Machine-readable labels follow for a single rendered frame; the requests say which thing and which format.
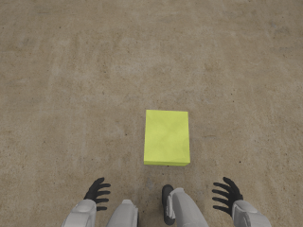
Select robot thigh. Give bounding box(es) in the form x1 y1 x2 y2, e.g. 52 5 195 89
105 203 138 227
167 192 209 227

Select robot right forearm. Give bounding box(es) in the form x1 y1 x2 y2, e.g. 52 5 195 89
231 200 272 227

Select robot left forearm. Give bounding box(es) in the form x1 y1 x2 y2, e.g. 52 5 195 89
61 199 97 227

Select carton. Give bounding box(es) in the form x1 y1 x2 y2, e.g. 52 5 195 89
144 110 190 166

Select robot left thigh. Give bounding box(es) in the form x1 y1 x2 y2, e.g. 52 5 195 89
105 203 138 227

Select robot right hand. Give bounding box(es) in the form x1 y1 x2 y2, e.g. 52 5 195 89
212 177 243 218

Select robot right thigh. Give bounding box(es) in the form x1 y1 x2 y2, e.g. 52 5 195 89
167 192 209 227

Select robot left hand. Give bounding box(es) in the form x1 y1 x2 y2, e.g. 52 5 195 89
84 177 111 211

